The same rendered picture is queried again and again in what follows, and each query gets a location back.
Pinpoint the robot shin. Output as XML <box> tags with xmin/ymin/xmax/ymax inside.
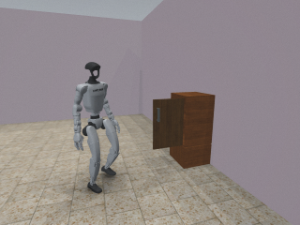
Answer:
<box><xmin>104</xmin><ymin>153</ymin><xmax>120</xmax><ymax>170</ymax></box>
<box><xmin>89</xmin><ymin>157</ymin><xmax>100</xmax><ymax>186</ymax></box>

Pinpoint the left robot shin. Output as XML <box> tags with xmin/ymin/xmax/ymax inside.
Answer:
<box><xmin>104</xmin><ymin>153</ymin><xmax>120</xmax><ymax>170</ymax></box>

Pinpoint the left robot hand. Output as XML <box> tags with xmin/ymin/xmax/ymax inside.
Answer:
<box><xmin>111</xmin><ymin>119</ymin><xmax>120</xmax><ymax>133</ymax></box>

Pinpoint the robot left upper arm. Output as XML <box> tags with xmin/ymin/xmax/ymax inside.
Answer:
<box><xmin>100</xmin><ymin>82</ymin><xmax>108</xmax><ymax>105</ymax></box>

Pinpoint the handle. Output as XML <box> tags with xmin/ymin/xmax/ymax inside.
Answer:
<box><xmin>157</xmin><ymin>108</ymin><xmax>160</xmax><ymax>122</ymax></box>

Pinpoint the left robot forearm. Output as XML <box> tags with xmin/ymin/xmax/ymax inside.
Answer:
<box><xmin>103</xmin><ymin>101</ymin><xmax>114</xmax><ymax>121</ymax></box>

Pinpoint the right robot hand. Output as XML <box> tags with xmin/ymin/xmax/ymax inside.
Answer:
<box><xmin>73</xmin><ymin>132</ymin><xmax>84</xmax><ymax>151</ymax></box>

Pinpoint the right robot forearm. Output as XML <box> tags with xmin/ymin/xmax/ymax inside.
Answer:
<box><xmin>72</xmin><ymin>105</ymin><xmax>82</xmax><ymax>133</ymax></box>

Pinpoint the right robot shin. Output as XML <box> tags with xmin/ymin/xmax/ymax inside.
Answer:
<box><xmin>89</xmin><ymin>157</ymin><xmax>100</xmax><ymax>186</ymax></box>

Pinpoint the robot right upper arm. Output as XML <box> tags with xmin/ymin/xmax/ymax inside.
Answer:
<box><xmin>73</xmin><ymin>83</ymin><xmax>88</xmax><ymax>112</ymax></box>

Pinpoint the cupboard door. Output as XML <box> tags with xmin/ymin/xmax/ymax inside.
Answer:
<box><xmin>153</xmin><ymin>97</ymin><xmax>185</xmax><ymax>150</ymax></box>

